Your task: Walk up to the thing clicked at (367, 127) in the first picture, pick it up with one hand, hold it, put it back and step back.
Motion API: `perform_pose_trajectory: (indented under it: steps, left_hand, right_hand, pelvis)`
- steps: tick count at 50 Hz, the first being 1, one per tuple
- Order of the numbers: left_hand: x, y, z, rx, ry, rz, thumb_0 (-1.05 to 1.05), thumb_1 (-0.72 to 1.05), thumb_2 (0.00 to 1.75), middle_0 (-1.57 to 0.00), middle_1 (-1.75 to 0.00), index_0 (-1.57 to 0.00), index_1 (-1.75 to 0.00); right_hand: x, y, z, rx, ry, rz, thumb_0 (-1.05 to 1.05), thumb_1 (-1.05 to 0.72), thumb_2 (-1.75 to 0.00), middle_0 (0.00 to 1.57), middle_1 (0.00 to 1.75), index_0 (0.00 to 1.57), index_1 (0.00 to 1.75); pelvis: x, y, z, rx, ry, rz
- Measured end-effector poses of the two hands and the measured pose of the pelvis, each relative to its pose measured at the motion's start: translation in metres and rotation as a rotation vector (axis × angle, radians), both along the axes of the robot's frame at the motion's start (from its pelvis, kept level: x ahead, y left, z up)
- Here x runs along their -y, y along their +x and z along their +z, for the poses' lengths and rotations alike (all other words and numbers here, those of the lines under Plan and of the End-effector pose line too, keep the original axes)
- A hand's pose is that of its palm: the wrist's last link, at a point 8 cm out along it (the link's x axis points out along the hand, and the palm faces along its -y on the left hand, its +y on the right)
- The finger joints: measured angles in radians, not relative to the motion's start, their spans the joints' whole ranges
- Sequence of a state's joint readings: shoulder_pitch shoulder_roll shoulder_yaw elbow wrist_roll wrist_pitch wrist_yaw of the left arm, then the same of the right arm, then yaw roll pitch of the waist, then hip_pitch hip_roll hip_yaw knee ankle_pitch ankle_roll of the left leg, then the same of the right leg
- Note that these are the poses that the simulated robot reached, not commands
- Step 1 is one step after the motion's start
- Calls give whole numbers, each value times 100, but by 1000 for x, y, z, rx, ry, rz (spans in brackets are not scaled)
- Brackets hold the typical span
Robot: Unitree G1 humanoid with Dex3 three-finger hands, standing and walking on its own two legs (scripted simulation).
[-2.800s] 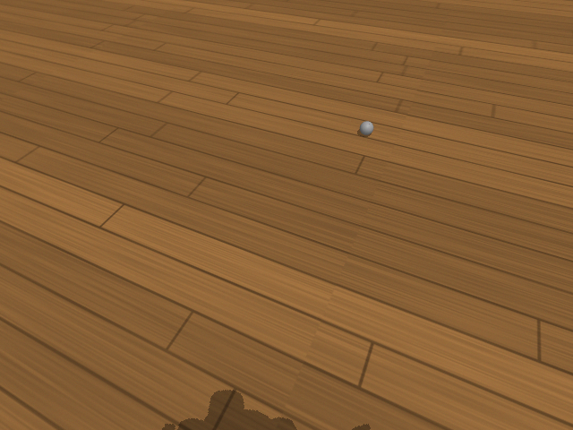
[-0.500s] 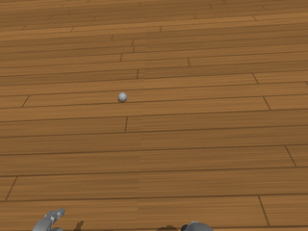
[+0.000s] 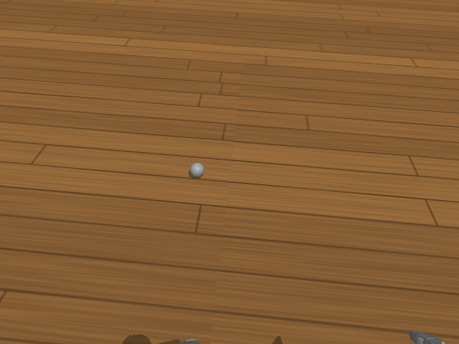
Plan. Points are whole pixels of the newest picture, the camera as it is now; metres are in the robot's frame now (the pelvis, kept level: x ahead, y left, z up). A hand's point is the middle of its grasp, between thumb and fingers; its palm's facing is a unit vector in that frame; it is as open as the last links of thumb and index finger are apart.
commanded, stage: walk up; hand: left
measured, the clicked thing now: (197, 169) +1.09 +0.22 -0.71
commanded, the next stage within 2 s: none
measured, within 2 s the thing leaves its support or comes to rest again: neither
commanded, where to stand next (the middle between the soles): +0.72 -0.02 m, yaw +0 degrees
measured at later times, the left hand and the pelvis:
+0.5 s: hand (143, 237) +0.36 +0.23 -0.11, palm faces -0.05 -0.92 -0.39, open 7.3 cm; pelvis +0.22 -0.03 +0.00, yaw -1 degrees
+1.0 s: hand (128, 212) +0.45 +0.30 -0.15, palm faces -0.06 -0.94 -0.34, open 7.4 cm; pelvis +0.41 +0.02 +0.01, yaw -1 degrees
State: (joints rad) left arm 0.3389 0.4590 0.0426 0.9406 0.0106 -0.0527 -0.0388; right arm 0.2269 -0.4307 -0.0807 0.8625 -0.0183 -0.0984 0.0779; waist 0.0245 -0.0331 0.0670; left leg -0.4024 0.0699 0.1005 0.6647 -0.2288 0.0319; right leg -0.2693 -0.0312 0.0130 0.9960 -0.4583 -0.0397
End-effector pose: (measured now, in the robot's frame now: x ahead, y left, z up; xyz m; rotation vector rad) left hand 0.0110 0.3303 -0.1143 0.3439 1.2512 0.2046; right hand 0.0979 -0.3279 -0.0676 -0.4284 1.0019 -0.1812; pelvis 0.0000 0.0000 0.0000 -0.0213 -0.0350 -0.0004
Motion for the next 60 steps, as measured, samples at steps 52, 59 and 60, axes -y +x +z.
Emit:
perform_pose_trajectory:
  steps: [52,59,60]
  left_hand:
    - [-11,451,10,29,-28,-51,1,91,90,-20,-30,-21,-30]
    - [0,521,28,50,-14,-84,1,91,90,-20,-30,-21,-30]
    - [2,532,31,56,-7,-89,1,91,90,-20,-30,-21,-30]
  right_hand:
    - [-29,384,5,-49,20,-58,1,-90,-90,20,30,21,30]
    - [-16,398,-5,-122,49,-104,1,-90,-90,20,30,21,30]
    - [-12,402,-9,-132,54,-111,1,-90,-90,20,30,21,30]
  pelvis:
    - [-18,424,14,19,23,-20]
    - [-9,473,19,12,32,-28]
    - [-6,481,18,10,35,-29]
